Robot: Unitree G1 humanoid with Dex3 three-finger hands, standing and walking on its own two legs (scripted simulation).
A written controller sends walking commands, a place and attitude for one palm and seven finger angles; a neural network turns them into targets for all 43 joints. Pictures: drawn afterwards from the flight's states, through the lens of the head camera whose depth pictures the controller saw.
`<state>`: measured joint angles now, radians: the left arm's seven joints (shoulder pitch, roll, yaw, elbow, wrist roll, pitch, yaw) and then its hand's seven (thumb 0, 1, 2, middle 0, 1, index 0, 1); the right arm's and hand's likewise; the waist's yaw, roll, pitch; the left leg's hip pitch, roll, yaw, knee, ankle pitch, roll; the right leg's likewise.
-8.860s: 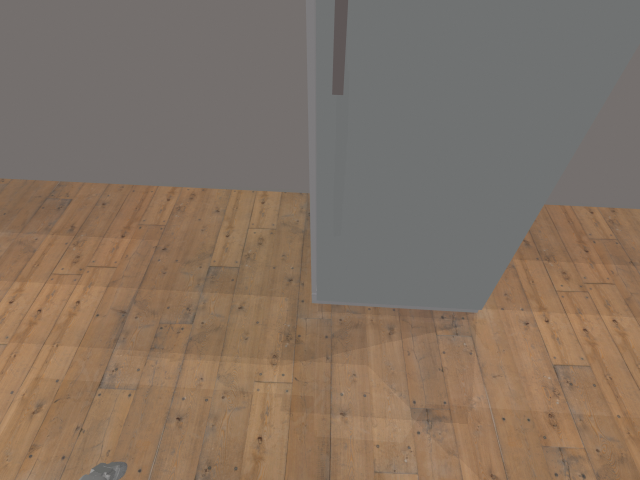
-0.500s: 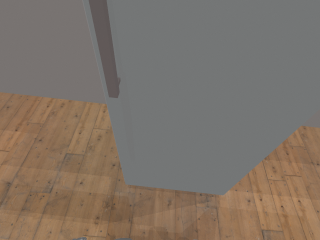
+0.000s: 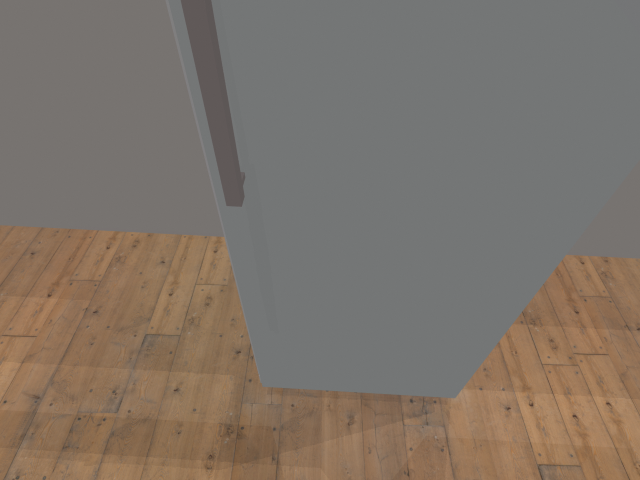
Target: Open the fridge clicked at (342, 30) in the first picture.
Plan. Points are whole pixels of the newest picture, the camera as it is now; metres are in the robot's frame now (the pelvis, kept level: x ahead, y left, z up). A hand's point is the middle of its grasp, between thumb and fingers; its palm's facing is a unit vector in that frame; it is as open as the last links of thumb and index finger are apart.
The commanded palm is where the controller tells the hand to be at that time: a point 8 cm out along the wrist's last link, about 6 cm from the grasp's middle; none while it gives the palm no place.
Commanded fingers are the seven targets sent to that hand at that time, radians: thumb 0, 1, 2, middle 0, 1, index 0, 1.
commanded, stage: come to a stop and stand still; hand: left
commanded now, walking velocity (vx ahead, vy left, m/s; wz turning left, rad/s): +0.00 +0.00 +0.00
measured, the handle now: (218, 81) +0.46 +0.15 +0.27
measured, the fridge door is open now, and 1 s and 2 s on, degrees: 0 0 0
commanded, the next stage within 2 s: look again from close up in 0.86 s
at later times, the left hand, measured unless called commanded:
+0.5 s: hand out of the picture -0.04 +0.15 -0.18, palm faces +0.01 -0.99 -0.16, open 7.4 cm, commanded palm none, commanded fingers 0.00 0.90 0.90 -0.20 -0.30 -0.20 -0.30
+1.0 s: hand out of the picture +0.01 +0.17 -0.18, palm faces -0.01 -0.98 -0.18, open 7.4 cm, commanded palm none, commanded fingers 0.00 0.90 0.90 -0.20 -0.30 -0.20 -0.30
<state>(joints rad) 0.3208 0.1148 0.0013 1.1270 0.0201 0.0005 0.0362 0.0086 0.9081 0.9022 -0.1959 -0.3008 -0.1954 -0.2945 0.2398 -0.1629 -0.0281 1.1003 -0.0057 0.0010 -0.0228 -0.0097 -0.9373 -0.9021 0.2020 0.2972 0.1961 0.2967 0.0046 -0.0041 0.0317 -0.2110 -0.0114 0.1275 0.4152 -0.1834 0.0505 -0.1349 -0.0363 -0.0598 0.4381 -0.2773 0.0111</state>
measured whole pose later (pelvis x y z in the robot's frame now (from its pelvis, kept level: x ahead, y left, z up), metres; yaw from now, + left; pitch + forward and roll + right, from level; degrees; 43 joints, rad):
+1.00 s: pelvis +0.01 +0.01 +0.00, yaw -1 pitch -1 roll +0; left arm 0.31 0.14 -0.02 1.09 0.02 -0.01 0.04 0.01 0.91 0.90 -0.20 -0.30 -0.20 -0.29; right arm 0.28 -0.17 0.01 1.09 -0.01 -0.03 -0.02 0.01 -0.91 -0.90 0.20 0.30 0.19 0.30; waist 0.00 0.00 0.02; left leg -0.23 -0.01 0.15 0.45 -0.22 0.07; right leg -0.16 -0.04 -0.04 0.47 -0.30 0.02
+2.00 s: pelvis +0.00 -0.01 -0.02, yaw +2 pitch +2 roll +1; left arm 0.43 0.21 0.05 0.06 -0.14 -0.11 0.09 0.04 0.89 0.87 -0.20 -0.35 -0.20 -0.34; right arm 0.33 -0.24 -0.01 0.80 0.03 -0.26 -0.05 0.02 -0.92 -0.90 0.20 0.30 0.20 0.30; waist -0.04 0.03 -0.05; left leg -0.36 -0.02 0.09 0.59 -0.27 0.04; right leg -0.27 -0.05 -0.08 0.63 -0.38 0.00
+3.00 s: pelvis -0.01 +0.00 -0.01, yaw +3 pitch -3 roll -1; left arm 0.06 0.43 0.40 -0.11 -0.36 0.10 -0.37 0.00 -0.30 0.39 -0.29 -1.07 -0.29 -1.07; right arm 0.20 -0.25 0.07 0.62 0.08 -0.31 -0.10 0.01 -0.90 -0.90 0.20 0.30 0.20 0.30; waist 0.06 0.04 -0.02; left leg -0.25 0.00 0.08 0.52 -0.22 0.05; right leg -0.12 -0.02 -0.10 0.48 -0.30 0.00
